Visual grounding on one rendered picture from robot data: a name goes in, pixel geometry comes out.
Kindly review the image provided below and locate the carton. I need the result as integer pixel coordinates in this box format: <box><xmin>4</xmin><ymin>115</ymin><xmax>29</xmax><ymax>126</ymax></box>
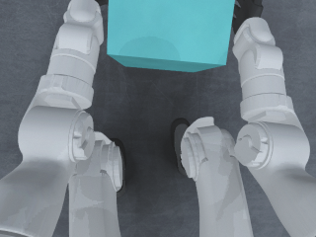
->
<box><xmin>107</xmin><ymin>0</ymin><xmax>235</xmax><ymax>73</ymax></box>

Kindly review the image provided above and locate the left robot forearm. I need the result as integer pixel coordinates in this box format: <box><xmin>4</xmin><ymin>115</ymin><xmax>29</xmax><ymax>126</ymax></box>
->
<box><xmin>18</xmin><ymin>0</ymin><xmax>104</xmax><ymax>152</ymax></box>

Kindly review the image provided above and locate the robot right hand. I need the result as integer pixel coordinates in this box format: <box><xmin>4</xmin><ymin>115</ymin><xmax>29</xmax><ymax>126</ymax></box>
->
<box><xmin>231</xmin><ymin>0</ymin><xmax>264</xmax><ymax>35</ymax></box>

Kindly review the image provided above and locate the right robot upper arm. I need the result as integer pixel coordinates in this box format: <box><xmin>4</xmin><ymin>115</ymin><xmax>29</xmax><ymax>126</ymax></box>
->
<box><xmin>234</xmin><ymin>120</ymin><xmax>316</xmax><ymax>237</ymax></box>

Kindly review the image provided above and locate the robot left thigh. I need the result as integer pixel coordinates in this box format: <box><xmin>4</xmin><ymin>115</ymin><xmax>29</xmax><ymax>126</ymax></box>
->
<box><xmin>68</xmin><ymin>139</ymin><xmax>122</xmax><ymax>237</ymax></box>

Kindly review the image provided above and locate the right robot forearm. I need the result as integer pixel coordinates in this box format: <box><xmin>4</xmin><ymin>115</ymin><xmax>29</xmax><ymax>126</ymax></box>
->
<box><xmin>232</xmin><ymin>17</ymin><xmax>310</xmax><ymax>150</ymax></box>

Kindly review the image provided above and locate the left robot upper arm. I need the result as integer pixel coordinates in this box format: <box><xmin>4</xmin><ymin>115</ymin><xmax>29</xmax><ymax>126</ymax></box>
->
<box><xmin>0</xmin><ymin>106</ymin><xmax>96</xmax><ymax>237</ymax></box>

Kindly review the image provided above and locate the robot right shin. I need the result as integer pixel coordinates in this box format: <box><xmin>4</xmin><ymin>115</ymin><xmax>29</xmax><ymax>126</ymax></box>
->
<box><xmin>180</xmin><ymin>117</ymin><xmax>239</xmax><ymax>168</ymax></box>

